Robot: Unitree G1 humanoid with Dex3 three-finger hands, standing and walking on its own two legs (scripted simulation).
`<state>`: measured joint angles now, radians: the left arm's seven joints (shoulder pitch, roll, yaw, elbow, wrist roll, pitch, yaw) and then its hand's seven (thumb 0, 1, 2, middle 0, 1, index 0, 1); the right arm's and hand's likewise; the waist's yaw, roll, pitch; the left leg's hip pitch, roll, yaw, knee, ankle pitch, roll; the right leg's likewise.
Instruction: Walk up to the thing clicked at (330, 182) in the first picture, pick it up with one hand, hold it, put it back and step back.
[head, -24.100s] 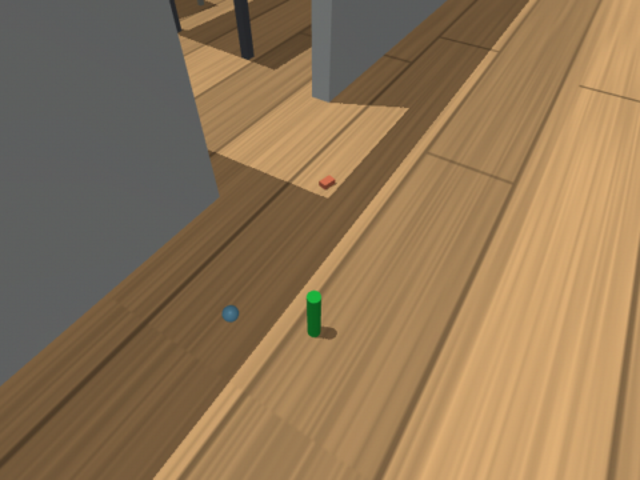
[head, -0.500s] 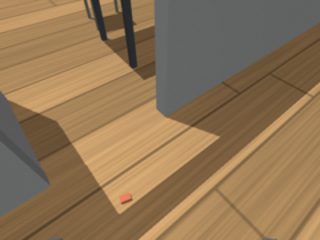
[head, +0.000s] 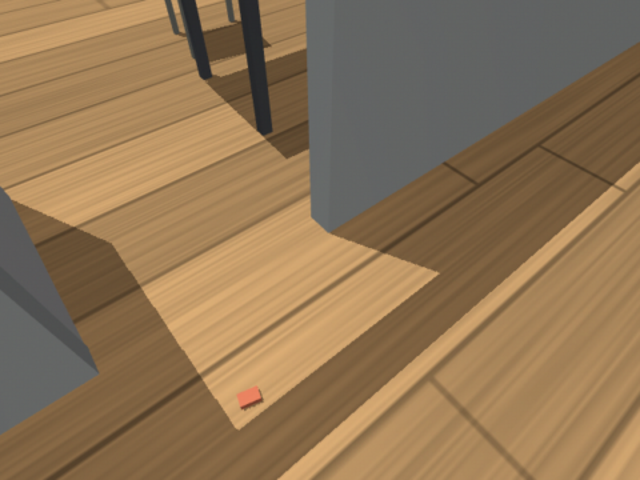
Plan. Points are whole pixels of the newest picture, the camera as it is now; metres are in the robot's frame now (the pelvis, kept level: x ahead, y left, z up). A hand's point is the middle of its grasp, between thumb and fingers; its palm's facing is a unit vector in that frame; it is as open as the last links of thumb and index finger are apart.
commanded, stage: stand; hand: left
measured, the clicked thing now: (249, 397) +0.45 +0.22 -0.77
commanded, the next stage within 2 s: none
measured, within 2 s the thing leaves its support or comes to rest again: neither
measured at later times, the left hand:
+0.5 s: hand out of the picture +0.10 +0.24 -0.15, palm faces -0.03 -0.94 -0.34, open 7.4 cm
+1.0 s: hand out of the picture +0.10 +0.24 -0.15, palm faces -0.04 -0.94 -0.35, open 7.4 cm
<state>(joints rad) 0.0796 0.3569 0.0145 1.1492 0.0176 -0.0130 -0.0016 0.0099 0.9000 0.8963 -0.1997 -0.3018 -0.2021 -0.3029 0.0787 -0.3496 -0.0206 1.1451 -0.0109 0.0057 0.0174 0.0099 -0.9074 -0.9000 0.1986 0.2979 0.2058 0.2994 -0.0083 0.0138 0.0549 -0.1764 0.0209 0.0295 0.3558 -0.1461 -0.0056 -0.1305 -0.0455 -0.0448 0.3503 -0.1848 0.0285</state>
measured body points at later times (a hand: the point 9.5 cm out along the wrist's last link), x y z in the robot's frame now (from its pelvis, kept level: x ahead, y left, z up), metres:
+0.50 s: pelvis +0.01 -0.01 +0.00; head +0.02 -0.01 +0.45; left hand +0.10 +0.29 -0.13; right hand +0.09 -0.31 -0.13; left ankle +0.03 +0.12 -0.75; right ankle +0.00 -0.14 -0.75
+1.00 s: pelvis +0.01 -0.02 +0.00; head +0.02 -0.02 +0.45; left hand +0.10 +0.28 -0.13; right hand +0.08 -0.32 -0.13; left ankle +0.03 +0.12 -0.75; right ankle +0.00 -0.14 -0.75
